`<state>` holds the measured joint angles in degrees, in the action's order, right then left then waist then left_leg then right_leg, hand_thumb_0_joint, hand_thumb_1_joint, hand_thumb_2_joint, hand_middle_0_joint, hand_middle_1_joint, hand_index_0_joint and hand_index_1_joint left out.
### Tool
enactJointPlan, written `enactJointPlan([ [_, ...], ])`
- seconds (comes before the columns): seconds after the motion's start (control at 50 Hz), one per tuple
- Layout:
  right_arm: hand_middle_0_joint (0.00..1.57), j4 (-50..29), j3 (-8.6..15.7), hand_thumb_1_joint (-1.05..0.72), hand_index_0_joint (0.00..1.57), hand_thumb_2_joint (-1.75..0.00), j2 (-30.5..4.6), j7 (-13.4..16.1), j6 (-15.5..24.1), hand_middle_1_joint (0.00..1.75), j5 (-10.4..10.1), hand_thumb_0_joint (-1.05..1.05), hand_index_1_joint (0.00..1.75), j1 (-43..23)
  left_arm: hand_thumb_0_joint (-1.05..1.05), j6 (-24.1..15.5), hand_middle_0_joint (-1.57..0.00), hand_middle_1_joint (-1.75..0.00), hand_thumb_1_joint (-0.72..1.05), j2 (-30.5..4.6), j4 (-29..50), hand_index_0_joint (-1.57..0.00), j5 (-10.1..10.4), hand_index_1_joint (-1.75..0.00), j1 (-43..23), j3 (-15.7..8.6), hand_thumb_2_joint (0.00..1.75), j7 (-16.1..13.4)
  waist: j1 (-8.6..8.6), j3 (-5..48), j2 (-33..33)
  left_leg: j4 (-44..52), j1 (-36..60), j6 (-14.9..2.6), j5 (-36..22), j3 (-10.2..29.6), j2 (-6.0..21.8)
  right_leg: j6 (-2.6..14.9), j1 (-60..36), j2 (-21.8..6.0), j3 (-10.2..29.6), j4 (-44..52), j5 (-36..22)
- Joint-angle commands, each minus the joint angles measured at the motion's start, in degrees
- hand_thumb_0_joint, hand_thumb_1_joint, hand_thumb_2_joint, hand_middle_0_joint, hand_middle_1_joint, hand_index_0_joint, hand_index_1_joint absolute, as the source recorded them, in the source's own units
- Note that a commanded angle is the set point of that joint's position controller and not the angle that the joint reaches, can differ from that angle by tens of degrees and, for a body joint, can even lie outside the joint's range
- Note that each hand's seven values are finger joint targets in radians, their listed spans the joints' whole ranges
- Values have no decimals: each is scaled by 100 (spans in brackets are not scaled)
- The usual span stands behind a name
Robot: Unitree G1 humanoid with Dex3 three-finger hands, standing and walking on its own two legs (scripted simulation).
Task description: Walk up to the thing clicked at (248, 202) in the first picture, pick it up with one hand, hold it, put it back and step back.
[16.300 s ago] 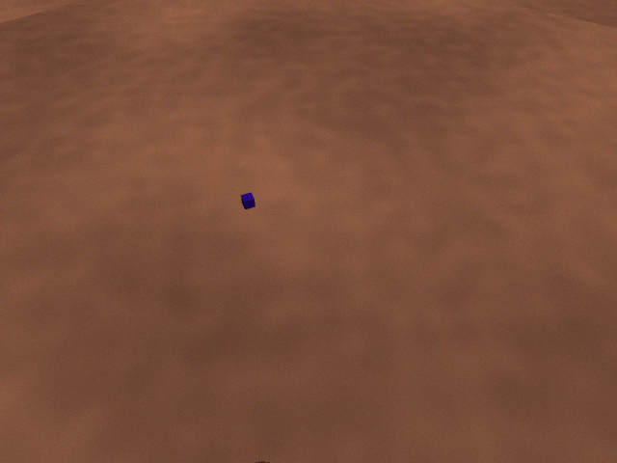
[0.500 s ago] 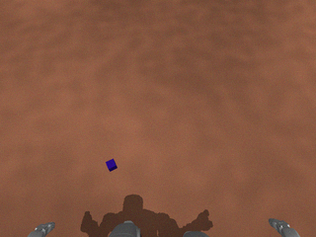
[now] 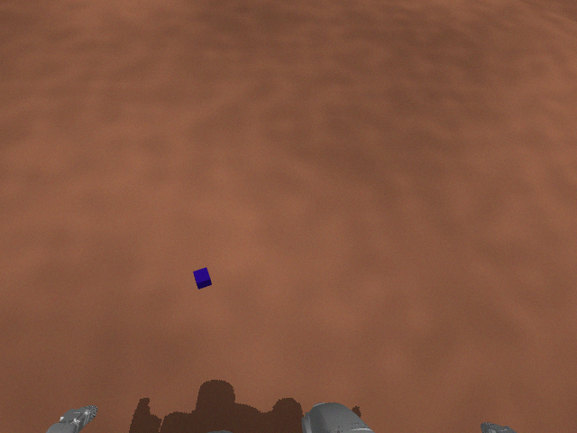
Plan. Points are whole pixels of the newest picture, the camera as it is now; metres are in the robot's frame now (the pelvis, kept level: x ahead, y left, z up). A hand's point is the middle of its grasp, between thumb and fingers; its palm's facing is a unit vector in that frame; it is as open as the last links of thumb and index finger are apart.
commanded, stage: walk up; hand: left
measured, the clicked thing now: (202, 278) +0.67 +0.27 -0.74
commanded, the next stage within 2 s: stand in 1.42 s
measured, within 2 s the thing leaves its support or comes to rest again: neither
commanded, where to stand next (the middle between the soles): +0.33 -0.03 m, yaw +0 degrees
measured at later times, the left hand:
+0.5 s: hand out of the picture +0.01 +0.24 -0.13, palm faces +0.02 -0.91 -0.41, open 7.3 cm
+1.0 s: hand out of the picture +0.05 +0.23 -0.14, palm faces +0.04 -0.94 -0.35, open 7.3 cm
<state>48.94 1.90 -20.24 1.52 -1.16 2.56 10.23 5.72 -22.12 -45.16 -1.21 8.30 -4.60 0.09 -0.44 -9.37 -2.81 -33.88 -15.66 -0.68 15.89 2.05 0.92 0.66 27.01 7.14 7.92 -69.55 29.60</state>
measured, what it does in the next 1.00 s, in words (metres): steps on the spot: right foot, then left foot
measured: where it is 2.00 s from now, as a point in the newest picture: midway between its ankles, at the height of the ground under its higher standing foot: outside the picture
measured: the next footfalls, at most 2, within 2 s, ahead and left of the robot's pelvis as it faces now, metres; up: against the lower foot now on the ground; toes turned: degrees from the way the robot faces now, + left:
right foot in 0.18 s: +0.00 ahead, -0.15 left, +0.00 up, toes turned -1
left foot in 0.50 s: -0.01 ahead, +0.10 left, +0.00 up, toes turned -1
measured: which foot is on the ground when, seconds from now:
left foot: down 0.00-0.22, up 0.24-0.48, down 0.50-1.00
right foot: up 0.00-0.16, down 0.18-1.00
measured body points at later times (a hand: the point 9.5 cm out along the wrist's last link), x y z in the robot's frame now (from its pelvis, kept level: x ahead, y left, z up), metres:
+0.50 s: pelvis -0.06 -0.03 +0.00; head -0.04 -0.05 +0.45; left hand +0.01 +0.29 -0.11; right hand -0.02 -0.34 -0.14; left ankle -0.05 +0.10 -0.73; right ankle -0.09 -0.16 -0.73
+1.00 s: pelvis -0.04 -0.02 +0.00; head -0.03 -0.03 +0.45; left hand +0.05 +0.28 -0.12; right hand +0.04 -0.33 -0.13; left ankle -0.05 +0.11 -0.73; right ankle -0.04 -0.15 -0.73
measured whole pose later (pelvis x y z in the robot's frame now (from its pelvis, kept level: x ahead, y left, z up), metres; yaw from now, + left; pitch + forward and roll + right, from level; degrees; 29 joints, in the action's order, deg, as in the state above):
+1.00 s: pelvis -0.04 -0.02 +0.00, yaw +2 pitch -2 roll +0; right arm 58.0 2.4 -21.0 -0.1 0.6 1.3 10.5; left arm -1.3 -19.4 -57.5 -0.8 7.6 -2.0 0.5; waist -0.6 -3.5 0.7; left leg -29.8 -10.6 0.6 16.8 2.9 -0.8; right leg -0.6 11.4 -2.2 -2.1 -31.1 17.4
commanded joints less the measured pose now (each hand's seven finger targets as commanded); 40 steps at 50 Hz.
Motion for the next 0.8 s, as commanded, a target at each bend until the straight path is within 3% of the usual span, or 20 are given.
enactJointPlan([
  [0.0,20,-494,468,-90,20,-90,-1405,69,214,30,-43,0,30,-188,0,-244,-20,-30,90,-1010,259,-20,5,-30,357,-388,90,-29,-31,1031,1066,1061,997,-961,-1393,887,1031,-176,111,-224,139,446,-303],
  [0.08,20,-489,476,-90,20,-90,-1516,-50,139,30,-12,0,30,-56,0,-515,-20,-30,90,-985,97,-20,18,-30,221,-203,90,21,320,1205,1557,1076,1137,-1096,584,676,977,-300,-673,-585,-555,3034,147],
  [0.14,20,-477,493,-90,20,-90,-1661,-122,-30,30,-19,0,30,-265,0,-683,-20,-30,90,-912,-557,-20,-9,-30,1042,-278,90,-45,-114,1067,1537,426,108,-889,429,513,934,-10,-2009,-518,-906,5089,-773],
  [0.16,20,-485,407,-90,20,-90,-1349,-115,-48,30,-61,0,30,-192,0,-729,-20,-30,90,-1185,-706,-20,-87,-30,1083,-353,90,-72,-99,890,820,-267,-629,-565,573,335,608,86,-2369,-648,-266,5056,-934],
  [0.18,20,-619,269,-90,20,-90,-956,-126,-24,30,-147,0,30,-241,0,-778,-20,-30,90,-1486,-601,-20,-160,-30,1048,-416,90,-93,-118,765,-381,-1043,-1481,-183,1228,124,57,394,-2272,-1659,1538,5416,-162],
  [0.2,20,-652,304,-90,20,-90,-1057,-87,-25,30,-134,0,30,-420,0,-764,-20,-30,90,-1875,-361,-20,-165,-30,527,-470,90,-90,-206,384,-462,-1372,-1343,68,1638,502,-156,931,-817,-2580,2398,5772,1321],
  [0.22,20,-455,459,-90,20,-90,-1436,-65,-23,30,-151,0,30,-445,0,-739,-20,-30,90,-2070,-240,-20,-190,-30,62,-458,90,-80,-188,-86,-675,-1949,-665,125,1603,728,-63,1286,404,-2866,2762,5979,1906],
  [0.28,20,-133,393,-90,20,-90,-1287,-141,65,30,-251,0,30,-105,0,-845,-20,-30,90,-1326,-237,-20,-118,-30,-257,-328,90,-97,101,-86,-500,-1784,-1061,116,783,742,-256,768,-907,-1882,901,5432,-391],
  [0.4,20,-100,306,-90,20,-90,-1167,-183,218,30,-112,0,30,-196,0,-863,-20,-30,90,-1408,-390,-20,-67,-30,441,-389,90,-89,-298,439,-997,-412,-985,162,1098,146,-52,887,-2265,-2090,541,4856,-2313],
  [0.44,20,64,336,-90,20,-90,-1101,-181,302,30,-105,0,30,132,0,-815,-20,-30,90,-1406,-345,-20,-4,-30,295,-340,90,-76,-105,760,-815,557,-156,88,595,-145,-155,797,-2179,-2032,217,4280,-3256],
  [0.48,20,278,450,-90,20,-90,-1182,-143,373,30,-90,0,30,542,0,-756,-20,-30,90,-1137,-272,-20,58,-30,231,-206,90,-80,81,1109,-291,1463,975,-101,-1004,129,-77,377,-1900,-1597,-290,3236,-3841],
  [0.5,20,314,530,-90,20,-90,-1468,-109,407,30,-55,0,30,777,0,-774,-20,-30,90,-894,-184,-20,111,-30,310,-155,90,-87,121,1509,580,1476,1590,-353,-2027,1100,687,145,-1390,-1140,-621,2321,-3169],
  [0.52,20,200,541,-90,20,-90,-1725,-103,412,30,-74,0,30,476,0,-719,-20,-30,90,-712,-188,-20,177,-30,173,-85,90,-94,9,1306,1121,1479,1591,-976,-1705,2351,1502,1,-475,-548,-1047,2186,-645],
  [0.54,20,220,571,-90,20,-90,-1873,-122,390,30,-107,0,30,497,0,-681,-20,-30,90,-1068,-294,-20,135,-30,2,-192,90,-130,149,1109,1051,1623,815,-1494,-573,2673,1816,65,-736,-791,-547,1816,574],
  [0.56,20,238,593,-90,20,-90,-1832,-128,355,30,-84,0,30,438,0,-682,-20,-30,90,-1154,-281,-20,120,-30,-148,-174,90,-110,159,751,990,1727,502,-1508,-37,2488,1716,136,-616,-870,-474,1895,723],
  [0.62,20,70,420,-90,20,-90,-1422,-133,344,30,-45,0,30,-36,0,-739,-20,-30,90,-990,-397,-20,116,-30,219,-123,90,-36,-49,510,1291,1611,446,-962,-328,1525,1102,89,-679,-947,-638,2798,70],
  [0.7,20,62,272,-90,20,-90,-1113,-154,233,30,-219,0,30,-329,0,-875,-20,-30,90,-936,-798,-20,44,-30,532,-167,90,-129,-311,989,852,432,-59,-413,-1501,713,647,32,-2400,-812,-770,4818,-2093],
  [0.74,20,-19,184,-90,20,-90,-848,-140,203,30,-302,0,30,-289,0,-927,-20,-30,90,-1399,-823,-20,-64,-30,572,-259,90,-182,-235,1063,-35,-366,-882,-8,-151,434,-104,467,-2750,-1877,911,5194,-1958],
  [0.76,20,122,241,-90,20,-90,-909,-105,123,30,-258,0,30,-123,0,-919,-20,-30,90,-1660,-708,-20,-56,-30,59,-256,90,-167,-143,914,-250,-992,-446,-3,1422,308,-241,1020,-1607,-2708,1537,5601,-680],
  [0.78,20,282,322,-90,20,-90,-1083,-105,96,30,-203,0,30,130,0,-913,-20,-30,90,-1681,-538,-20,-94,-30,-492,-247,90,-139,67,557,-261,-1291,-65,61,1578,305,4,1305,-836,-2929,1723,5602,-258],
])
